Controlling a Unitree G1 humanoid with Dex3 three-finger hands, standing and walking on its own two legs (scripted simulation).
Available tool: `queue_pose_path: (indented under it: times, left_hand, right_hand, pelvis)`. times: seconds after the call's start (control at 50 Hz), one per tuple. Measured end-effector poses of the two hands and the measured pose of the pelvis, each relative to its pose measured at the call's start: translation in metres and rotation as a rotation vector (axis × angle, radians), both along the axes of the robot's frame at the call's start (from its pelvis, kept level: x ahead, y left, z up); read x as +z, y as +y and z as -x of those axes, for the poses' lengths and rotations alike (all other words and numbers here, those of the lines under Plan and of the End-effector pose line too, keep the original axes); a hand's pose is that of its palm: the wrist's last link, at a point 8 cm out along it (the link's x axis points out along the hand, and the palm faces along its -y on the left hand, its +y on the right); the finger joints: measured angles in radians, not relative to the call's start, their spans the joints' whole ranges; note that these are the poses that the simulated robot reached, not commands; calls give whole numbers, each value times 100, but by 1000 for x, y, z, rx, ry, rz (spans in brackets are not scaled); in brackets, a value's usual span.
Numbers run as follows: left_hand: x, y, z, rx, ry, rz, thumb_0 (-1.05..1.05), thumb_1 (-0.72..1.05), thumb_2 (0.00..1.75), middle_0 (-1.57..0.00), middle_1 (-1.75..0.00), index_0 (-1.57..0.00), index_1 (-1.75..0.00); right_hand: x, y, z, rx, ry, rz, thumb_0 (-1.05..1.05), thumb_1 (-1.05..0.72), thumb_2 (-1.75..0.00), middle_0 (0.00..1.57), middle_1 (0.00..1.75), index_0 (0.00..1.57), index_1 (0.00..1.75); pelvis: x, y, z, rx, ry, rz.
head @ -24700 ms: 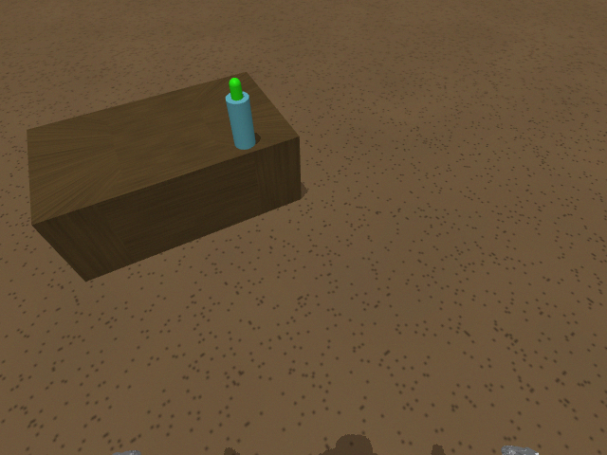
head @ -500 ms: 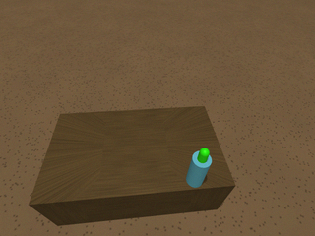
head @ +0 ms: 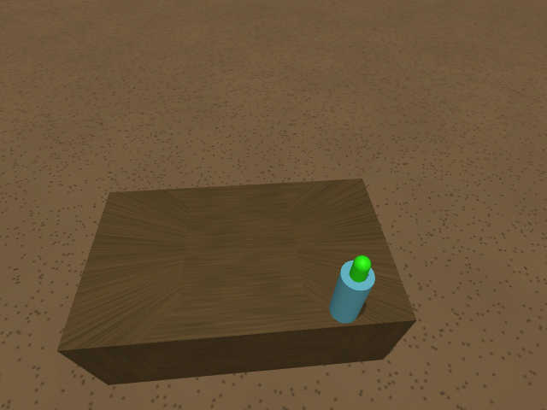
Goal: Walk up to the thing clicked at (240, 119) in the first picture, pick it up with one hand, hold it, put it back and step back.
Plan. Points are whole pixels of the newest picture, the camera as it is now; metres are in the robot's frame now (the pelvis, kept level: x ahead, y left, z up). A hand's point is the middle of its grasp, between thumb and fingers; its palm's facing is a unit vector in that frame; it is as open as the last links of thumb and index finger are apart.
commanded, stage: home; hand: right
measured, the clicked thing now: (352, 287) +0.43 -0.19 -0.29
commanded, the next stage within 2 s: stand in 0.30 s
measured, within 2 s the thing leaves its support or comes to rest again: neither
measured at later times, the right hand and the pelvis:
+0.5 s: hand out of the picture +0.09 -0.25 -0.15, palm faces -0.01 +0.93 -0.37, open 17.2 cm; pelvis +0.02 +0.00 +0.00, yaw +0 degrees
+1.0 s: hand out of the picture +0.09 -0.25 -0.15, palm faces -0.02 +0.93 -0.37, open 7.8 cm; pelvis +0.02 +0.01 +0.00, yaw +1 degrees
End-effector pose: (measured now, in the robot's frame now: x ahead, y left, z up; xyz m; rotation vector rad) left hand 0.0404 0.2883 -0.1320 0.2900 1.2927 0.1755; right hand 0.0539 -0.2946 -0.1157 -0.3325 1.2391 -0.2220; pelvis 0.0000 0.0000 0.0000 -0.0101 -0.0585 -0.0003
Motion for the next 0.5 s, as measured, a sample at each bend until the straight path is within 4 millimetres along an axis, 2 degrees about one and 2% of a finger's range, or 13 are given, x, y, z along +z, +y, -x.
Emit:
queue_pose_path:
  times: [0.26, 0.5]
  left_hand:
    - [3, 1, -30, -9, -34, 1, 1, 90, 90, -20, -30, -20, -31]
    - [6, 5, -42, -6, -40, -7, 1, 90, 90, -20, -30, -20, -31]
  right_hand:
    - [3, 0, -18, 2, -8, 5, 0, 57, -4, 5, 4, 5, 5]
    - [4, 1, -32, 3, -12, 4, 0, 52, -8, 8, 8, 8, 9]
  pelvis:
    - [2, 2, -12, 3, 8, -4]
    - [2, 3, -20, 4, 12, -5]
